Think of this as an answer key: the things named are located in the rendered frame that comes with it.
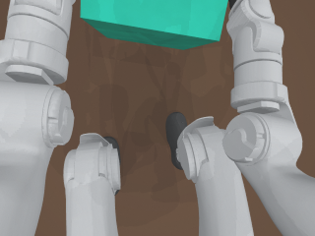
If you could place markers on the carton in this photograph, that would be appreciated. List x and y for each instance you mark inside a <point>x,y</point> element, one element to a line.
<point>178,24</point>

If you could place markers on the right robot upper arm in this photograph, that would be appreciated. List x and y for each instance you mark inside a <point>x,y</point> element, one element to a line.
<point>265,149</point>

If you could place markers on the left robot forearm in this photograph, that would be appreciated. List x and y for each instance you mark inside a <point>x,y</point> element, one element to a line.
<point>35,44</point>

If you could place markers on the left robot thigh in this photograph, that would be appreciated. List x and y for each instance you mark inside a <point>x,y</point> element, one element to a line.
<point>90,200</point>

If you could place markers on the right robot forearm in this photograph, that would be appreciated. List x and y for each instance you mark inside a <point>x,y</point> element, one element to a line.
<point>257,60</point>

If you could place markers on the robot left shin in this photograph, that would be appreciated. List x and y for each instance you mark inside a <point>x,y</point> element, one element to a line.
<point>69,163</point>

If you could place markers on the left robot upper arm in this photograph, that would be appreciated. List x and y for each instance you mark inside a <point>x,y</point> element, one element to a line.
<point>34,119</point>

